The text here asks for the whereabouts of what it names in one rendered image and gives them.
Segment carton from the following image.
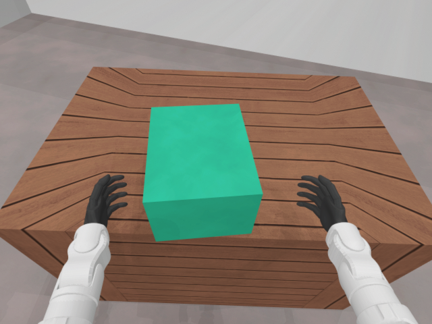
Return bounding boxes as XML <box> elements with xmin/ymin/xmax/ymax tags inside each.
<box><xmin>142</xmin><ymin>104</ymin><xmax>263</xmax><ymax>242</ymax></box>

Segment pedestal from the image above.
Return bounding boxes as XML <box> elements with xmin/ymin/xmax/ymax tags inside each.
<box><xmin>0</xmin><ymin>67</ymin><xmax>432</xmax><ymax>310</ymax></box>

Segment right robot hand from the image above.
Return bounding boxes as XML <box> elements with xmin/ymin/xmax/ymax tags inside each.
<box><xmin>296</xmin><ymin>175</ymin><xmax>348</xmax><ymax>232</ymax></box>

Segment robot left forearm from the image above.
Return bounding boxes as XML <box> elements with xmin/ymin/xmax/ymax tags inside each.
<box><xmin>38</xmin><ymin>223</ymin><xmax>111</xmax><ymax>324</ymax></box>

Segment left robot hand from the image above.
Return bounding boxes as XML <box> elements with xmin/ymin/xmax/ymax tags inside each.
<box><xmin>84</xmin><ymin>174</ymin><xmax>128</xmax><ymax>228</ymax></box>

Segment robot right forearm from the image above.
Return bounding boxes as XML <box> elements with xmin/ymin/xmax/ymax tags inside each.
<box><xmin>325</xmin><ymin>222</ymin><xmax>418</xmax><ymax>324</ymax></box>

